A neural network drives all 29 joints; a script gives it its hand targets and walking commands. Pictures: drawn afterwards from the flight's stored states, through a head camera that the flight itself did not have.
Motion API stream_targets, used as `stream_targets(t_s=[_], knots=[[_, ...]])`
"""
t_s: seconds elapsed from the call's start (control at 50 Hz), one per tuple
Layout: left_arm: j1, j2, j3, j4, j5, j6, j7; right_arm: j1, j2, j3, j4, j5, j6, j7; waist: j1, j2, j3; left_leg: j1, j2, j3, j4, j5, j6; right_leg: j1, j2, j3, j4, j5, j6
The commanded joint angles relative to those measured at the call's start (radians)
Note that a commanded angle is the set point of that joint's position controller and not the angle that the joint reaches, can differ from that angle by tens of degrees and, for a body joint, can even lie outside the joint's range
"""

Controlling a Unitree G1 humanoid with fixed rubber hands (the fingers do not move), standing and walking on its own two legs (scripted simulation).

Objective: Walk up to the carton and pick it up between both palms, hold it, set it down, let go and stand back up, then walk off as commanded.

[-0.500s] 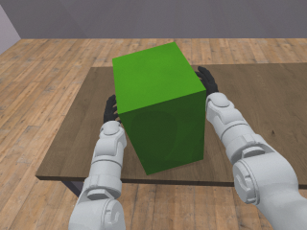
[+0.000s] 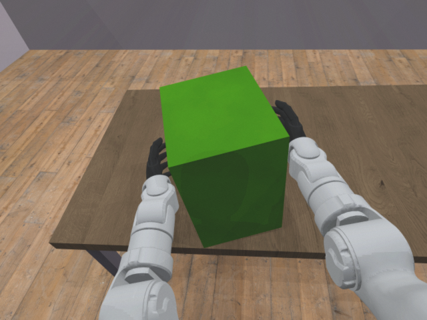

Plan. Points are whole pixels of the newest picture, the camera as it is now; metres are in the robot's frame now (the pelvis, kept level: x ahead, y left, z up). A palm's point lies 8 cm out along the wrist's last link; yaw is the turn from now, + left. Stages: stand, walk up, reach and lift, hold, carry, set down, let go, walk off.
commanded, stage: set down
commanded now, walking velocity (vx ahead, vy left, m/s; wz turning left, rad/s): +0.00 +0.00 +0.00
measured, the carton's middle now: (224, 161) +0.44 +0.03 +0.06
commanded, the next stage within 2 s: none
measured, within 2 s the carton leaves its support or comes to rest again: rests again in 0.14 s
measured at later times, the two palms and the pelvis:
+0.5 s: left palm (160, 178) +0.38 +0.16 +0.08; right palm (296, 143) +0.44 -0.11 +0.11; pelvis +0.00 +0.00 +0.00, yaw +0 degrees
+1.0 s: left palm (147, 180) +0.38 +0.19 +0.07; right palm (300, 151) +0.44 -0.12 +0.09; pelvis +0.00 +0.00 +0.00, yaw +0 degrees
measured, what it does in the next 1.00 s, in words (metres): stands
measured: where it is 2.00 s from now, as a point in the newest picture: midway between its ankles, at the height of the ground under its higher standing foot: outside the picture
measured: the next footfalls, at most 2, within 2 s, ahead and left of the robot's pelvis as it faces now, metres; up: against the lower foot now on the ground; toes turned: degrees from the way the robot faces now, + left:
none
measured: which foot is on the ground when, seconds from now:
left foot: down 0.00-1.00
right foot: down 0.00-1.00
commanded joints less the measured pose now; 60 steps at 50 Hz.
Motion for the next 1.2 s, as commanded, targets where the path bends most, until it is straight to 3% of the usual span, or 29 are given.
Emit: stream_targets(t_s=[0.0,0.08,0.1,0.14,0.18,0.24,0.3,0.38,0.46,0.5,0.52,0.6,0.62,0.7,0.76,0.8,0.84,0.88,0.9,0.94,0.96,0.98,1.0,1.04,1.08,1.1,1.12,1.16,1.18], knots=[[-0.875,-0.447,-0.191,-0.226,0.072,-0.174,-0.144,-0.599,0.609,-0.023,-0.167,-0.139,-0.084,0.168,0.125,-0.042,-0.707,0.035,-0.031,0.144,-0.042,0.345,0.012,0.488,-0.011,0.045,-0.044,0.564,0.124],[-0.850,-0.421,-0.138,-0.193,0.097,-0.178,-0.145,-0.587,0.594,-0.044,-0.137,-0.156,-0.087,0.176,0.160,-0.059,-0.641,0.020,-0.031,0.164,-0.049,0.305,0.018,0.507,-0.016,0.055,-0.047,0.514,0.126],[-0.833,-0.415,-0.135,-0.194,0.109,-0.175,-0.150,-0.566,0.584,-0.064,-0.146,-0.173,-0.091,0.174,0.140,-0.057,-0.648,0.006,-0.032,0.162,-0.057,0.279,0.020,0.513,-0.022,0.054,-0.053,0.492,0.126],[-0.851,-0.409,-0.129,-0.212,0.102,-0.187,-0.153,-0.559,0.593,-0.066,-0.146,-0.190,-0.095,0.180,0.144,-0.074,-0.638,0.003,-0.030,0.165,-0.061,0.269,0.024,0.508,-0.021,0.052,-0.055,0.465,0.128],[-0.769,-0.400,-0.117,-0.166,0.124,-0.178,-0.160,-0.531,0.564,-0.068,-0.140,-0.195,-0.095,0.176,0.133,-0.069,-0.595,-0.018,-0.036,0.167,-0.067,0.279,0.024,0.535,-0.028,0.054,-0.043,0.559,0.138],[-0.791,-0.405,-0.120,-0.205,0.127,-0.193,-0.156,-0.522,0.578,-0.065,-0.151,-0.197,-0.105,0.184,0.150,-0.066,-0.622,-0.022,-0.034,0.174,-0.066,0.287,0.025,0.542,-0.024,0.057,-0.044,0.520,0.134],[-0.744,-0.389,-0.106,-0.164,0.121,-0.195,-0.168,-0.512,0.570,-0.092,-0.163,-0.234,-0.109,0.182,0.132,-0.102,-0.560,-0.019,-0.037,0.180,-0.076,0.253,0.037,0.530,-0.020,0.045,-0.057,0.485,0.136],[-0.737,-0.365,-0.076,-0.160,0.132,-0.219,-0.167,-0.500,0.570,-0.086,-0.163,-0.240,-0.125,0.185,0.153,-0.103,-0.562,-0.086,-0.040,0.186,-0.085,0.219,0.042,0.562,-0.039,0.065,-0.039,0.506,0.151],[-0.703,-0.364,-0.101,-0.172,0.136,-0.230,-0.161,-0.477,0.541,-0.082,-0.175,-0.236,-0.139,0.178,0.139,-0.081,-0.585,-0.077,-0.041,0.180,-0.071,0.257,0.034,0.560,-0.038,0.060,-0.037,0.545,0.145],[-0.694,-0.365,-0.085,-0.163,0.143,-0.230,-0.165,-0.468,0.558,-0.099,-0.170,-0.252,-0.135,0.177,0.146,-0.110,-0.541,-0.089,-0.046,0.190,-0.075,0.232,0.040,0.558,-0.036,0.061,-0.039,0.516,0.148],[-0.697,-0.364,-0.092,-0.167,0.139,-0.229,-0.164,-0.461,0.538,-0.113,-0.167,-0.257,-0.133,0.179,0.130,-0.097,-0.545,-0.085,-0.040,0.185,-0.075,0.231,0.037,0.540,-0.031,0.052,-0.040,0.493,0.137],[-0.661,-0.232,-0.038,-0.128,0.139,-0.243,-0.157,-0.443,0.406,-0.141,-0.178,-0.258,-0.139,0.168,0.146,-0.124,-0.532,-0.119,-0.052,0.203,-0.081,0.206,0.045,0.560,-0.037,0.075,-0.036,0.494,0.145],[-0.619,-0.086,0.003,-0.099,0.137,-0.236,-0.137,-0.407,0.229,-0.150,-0.170,-0.225,-0.129,0.153,0.149,-0.102,-0.536,-0.118,-0.055,0.211,-0.076,0.220,0.041,0.577,-0.041,0.089,-0.028,0.531,0.144],[-0.602,0.180,0.040,-0.135,0.059,-0.260,-0.037,-0.479,-0.121,-0.100,-0.237,-0.075,-0.128,0.063,0.178,-0.141,-0.540,-0.168,-0.045,0.195,-0.044,0.220,0.034,0.577,-0.038,0.100,-0.006,0.536,0.146],[-0.665,0.134,-0.023,-0.181,-0.008,-0.242,0.011,-0.558,-0.095,-0.028,-0.248,0.038,-0.090,0.026,0.169,-0.110,-0.542,-0.191,-0.038,0.173,-0.013,0.192,0.040,0.498,-0.029,0.114,-0.024,0.451,0.130],[-0.593,0.185,-0.043,-0.218,-0.065,-0.223,0.030,-0.552,-0.158,0.058,-0.331,0.132,-0.075,-0.004,0.178,-0.106,-0.636,-0.161,-0.045,0.159,0.033,0.282,0.041,0.532,-0.016,0.129,0.002,0.594,0.130],[-0.610,0.135,-0.076,-0.157,-0.092,-0.199,0.029,-0.581,-0.110,0.093,-0.292,0.159,-0.049,-0.014,0.163,-0.119,-0.544,-0.196,-0.046,0.153,0.043,0.233,0.046,0.470,-0.011,0.124,0.010,0.552,0.133],[-0.557,0.221,-0.069,-0.206,-0.114,-0.190,0.041,-0.545,-0.254,0.125,-0.336,0.209,-0.051,-0.024,0.166,-0.103,-0.616,-0.139,-0.042,0.163,0.069,0.343,0.035,0.490,0.016,0.116,0.035,0.632,0.118],[-0.579,0.205,-0.085,-0.197,-0.137,-0.184,0.034,-0.565,-0.239,0.111,-0.314,0.208,-0.041,-0.022,0.153,-0.098,-0.579,-0.141,-0.046,0.160,0.069,0.306,0.038,0.445,0.021,0.109,0.017,0.548,0.116],[-0.548,0.210,-0.125,-0.208,-0.161,-0.180,0.039,-0.538,-0.274,0.125,-0.320,0.236,-0.043,-0.021,0.148,-0.050,-0.634,-0.108,-0.043,0.155,0.091,0.375,0.028,0.408,0.039,0.104,0.022,0.571,0.091],[-0.452,0.197,-0.173,-0.303,-0.185,-0.169,0.045,-0.462,-0.332,0.131,-0.365,0.258,-0.061,-0.016,0.120,-0.024,-0.714,-0.025,-0.037,0.139,0.118,0.497,0.014,0.417,0.059,0.094,0.039,0.685,0.079],[-0.482,0.205,-0.171,-0.288,-0.191,-0.170,0.039,-0.501,-0.329,0.135,-0.374,0.263,-0.060,-0.013,0.128,-0.019,-0.703,-0.031,-0.039,0.138,0.118,0.456,0.014,0.381,0.058,0.095,0.023,0.617,0.077],[-0.523,0.196,-0.151,-0.179,-0.175,-0.177,0.030,-0.541,-0.270,0.140,-0.326,0.248,-0.052,-0.010,0.155,-0.028,-0.623,-0.080,-0.046,0.148,0.119,0.388,0.018,0.333,0.045,0.106,0.005,0.523,0.069],[-0.428,0.199,-0.189,-0.309,-0.194,-0.168,0.035,-0.427,-0.358,0.126,-0.375,0.263,-0.070,-0.003,0.112,0.003,-0.710,0.035,-0.033,0.126,0.132,0.535,-0.001,0.333,0.070,0.083,0.002,0.630,0.054],[-0.472,0.159,-0.200,-0.196,-0.183,-0.178,0.024,-0.474,-0.308,0.123,-0.269,0.251,-0.055,0.017,0.130,0.010,-0.635,-0.001,-0.033,0.139,0.125,0.453,0.001,0.276,0.066,0.092,-0.031,0.480,0.034],[-0.333,0.167,-0.223,-0.351,-0.194,-0.163,0.030,-0.353,-0.383,0.127,-0.369,0.278,-0.080,0.020,0.105,0.021,-0.717,0.085,-0.026,0.124,0.136,0.596,-0.006,0.340,0.084,0.078,-0.004,0.647,0.037],[-0.384,0.180,-0.203,-0.306,-0.187,-0.169,0.019,-0.403,-0.358,0.133,-0.363,0.276,-0.080,0.019,0.124,0.021,-0.709,0.064,-0.033,0.121,0.138,0.567,-0.005,0.323,0.073,0.092,-0.023,0.598,0.031],[-0.257,0.164,-0.236,-0.386,-0.191,-0.161,0.013,-0.300,-0.400,0.130,-0.365,0.270,-0.100,0.029,0.090,0.040,-0.678,0.102,-0.029,0.112,0.141,0.672,-0.012,0.319,0.087,0.081,-0.019,0.680,0.026],[-0.287,0.178,-0.228,-0.385,-0.197,-0.163,0.010,-0.332,-0.404,0.136,-0.370,0.282,-0.109,0.038,0.103,0.015,-0.683,0.094,-0.026,0.116,0.137,0.656,-0.008,0.326,0.086,0.095,-0.042,0.662,0.016]])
